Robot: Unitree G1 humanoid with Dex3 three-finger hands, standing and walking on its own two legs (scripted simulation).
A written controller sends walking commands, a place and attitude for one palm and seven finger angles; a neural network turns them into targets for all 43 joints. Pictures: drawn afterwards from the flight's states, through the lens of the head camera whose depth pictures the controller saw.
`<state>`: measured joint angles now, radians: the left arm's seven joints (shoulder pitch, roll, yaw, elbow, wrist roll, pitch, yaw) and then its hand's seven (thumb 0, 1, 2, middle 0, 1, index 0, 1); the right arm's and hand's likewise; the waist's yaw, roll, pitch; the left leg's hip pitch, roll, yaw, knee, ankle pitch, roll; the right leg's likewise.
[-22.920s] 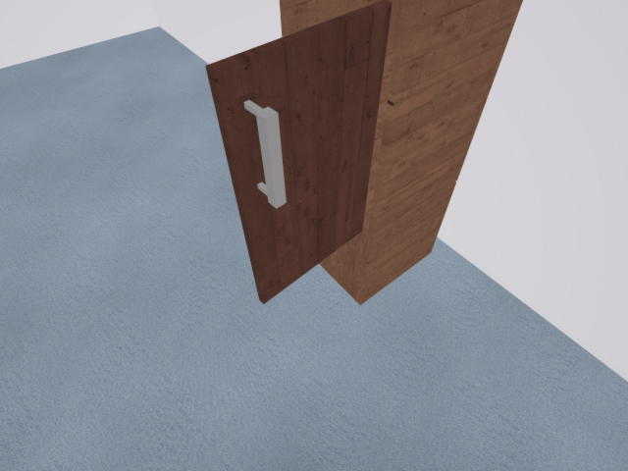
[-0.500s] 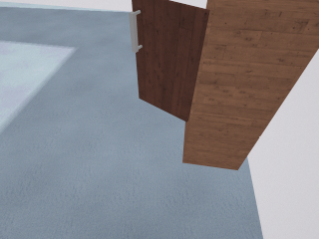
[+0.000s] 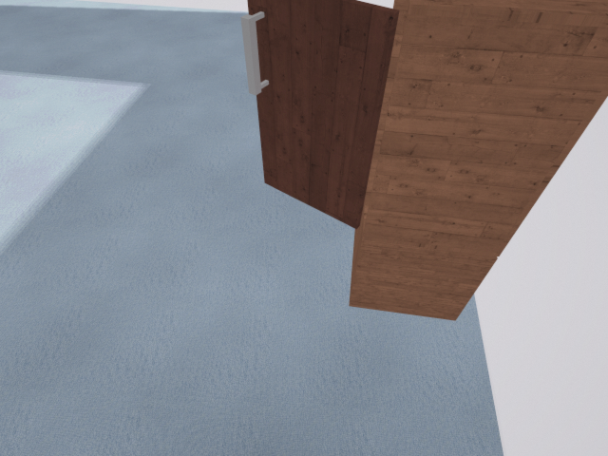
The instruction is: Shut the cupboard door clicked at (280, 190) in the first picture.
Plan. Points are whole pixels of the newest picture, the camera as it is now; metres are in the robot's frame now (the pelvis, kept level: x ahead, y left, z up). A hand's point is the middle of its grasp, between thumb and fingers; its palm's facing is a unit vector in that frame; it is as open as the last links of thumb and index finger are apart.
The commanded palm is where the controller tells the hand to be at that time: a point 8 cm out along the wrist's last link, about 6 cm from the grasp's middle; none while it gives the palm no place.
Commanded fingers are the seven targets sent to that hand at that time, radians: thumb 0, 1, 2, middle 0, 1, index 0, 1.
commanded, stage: look to check the result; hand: left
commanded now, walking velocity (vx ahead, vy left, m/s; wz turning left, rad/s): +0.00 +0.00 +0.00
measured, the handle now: (257, 54) +0.94 +0.17 +0.09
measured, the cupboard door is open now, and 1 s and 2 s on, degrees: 63 63 63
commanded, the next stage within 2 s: walk to a spot facing it in 0.10 s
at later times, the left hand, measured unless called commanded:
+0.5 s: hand out of the picture +0.04 +0.21 -0.19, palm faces +0.14 -0.96 -0.25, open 7.4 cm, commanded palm none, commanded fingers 0.00 0.90 0.90 -0.20 -0.30 -0.20 -0.30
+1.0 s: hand out of the picture +0.03 +0.23 -0.16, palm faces +0.42 -0.85 -0.32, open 7.4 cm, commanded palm none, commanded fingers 0.00 0.90 0.90 -0.20 -0.30 -0.20 -0.30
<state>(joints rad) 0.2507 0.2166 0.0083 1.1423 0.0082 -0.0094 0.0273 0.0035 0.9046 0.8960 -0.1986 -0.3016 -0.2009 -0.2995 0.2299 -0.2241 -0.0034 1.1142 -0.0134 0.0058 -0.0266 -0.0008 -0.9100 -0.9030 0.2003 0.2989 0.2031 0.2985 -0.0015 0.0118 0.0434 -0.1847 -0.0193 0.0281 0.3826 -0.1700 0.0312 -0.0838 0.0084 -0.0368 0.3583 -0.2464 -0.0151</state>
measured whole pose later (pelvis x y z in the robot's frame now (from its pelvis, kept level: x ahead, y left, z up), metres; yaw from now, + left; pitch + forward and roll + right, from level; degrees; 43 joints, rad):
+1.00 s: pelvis +0.01 -0.02 -0.02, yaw +26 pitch +2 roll +0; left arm 0.13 0.25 0.06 0.85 0.02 0.02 0.03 0.00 0.90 0.90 -0.20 -0.30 -0.20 -0.30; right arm 0.23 -0.24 -0.08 0.93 -0.03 0.08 0.00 0.00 -0.91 -0.90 0.20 0.30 0.21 0.30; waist -0.03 0.02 0.07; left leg -0.43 -0.09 -0.15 0.59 -0.24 -0.01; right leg -0.29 -0.02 0.02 0.53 -0.31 0.02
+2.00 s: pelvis +0.12 +0.10 +0.00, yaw +68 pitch +1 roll +0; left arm 0.34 0.15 0.04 0.97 0.03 -0.07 0.01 0.00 0.90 0.90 -0.20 -0.30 -0.20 -0.30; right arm 0.14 -0.23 -0.07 0.93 -0.03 0.04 0.06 0.00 -0.91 -0.90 0.20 0.30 0.20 0.30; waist 0.01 -0.01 0.10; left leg -0.57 0.07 0.09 0.87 -0.27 -0.01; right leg -0.04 -0.12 -0.30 0.38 -0.33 0.05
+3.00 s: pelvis +0.21 +0.46 -0.01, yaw +64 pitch +1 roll -1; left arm 0.23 0.19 0.08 0.98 0.02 0.02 0.01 0.00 0.92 0.90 -0.20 -0.30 -0.20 -0.30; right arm 0.10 -0.18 -0.04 0.92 -0.02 0.02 -0.02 0.00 -0.92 -0.90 0.20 0.30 0.20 0.30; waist 0.02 0.00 0.08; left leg -0.44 0.05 0.01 0.75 -0.36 -0.07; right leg -0.30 0.05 0.06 0.50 -0.22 -0.02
